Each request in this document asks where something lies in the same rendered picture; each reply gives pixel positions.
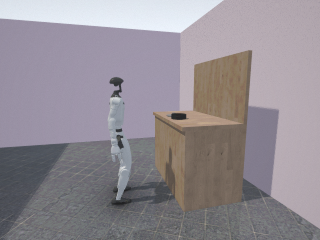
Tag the table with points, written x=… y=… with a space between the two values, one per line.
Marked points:
x=201 y=158

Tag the right robot shin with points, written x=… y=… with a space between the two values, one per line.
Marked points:
x=122 y=182

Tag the pot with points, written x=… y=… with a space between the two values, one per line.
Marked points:
x=178 y=116

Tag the right robot foot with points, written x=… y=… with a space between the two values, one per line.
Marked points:
x=121 y=201

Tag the right robot upper arm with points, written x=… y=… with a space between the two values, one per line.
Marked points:
x=115 y=103

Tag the right robot forearm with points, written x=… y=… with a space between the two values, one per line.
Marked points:
x=112 y=131

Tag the robot right hand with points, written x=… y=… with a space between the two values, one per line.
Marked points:
x=115 y=150

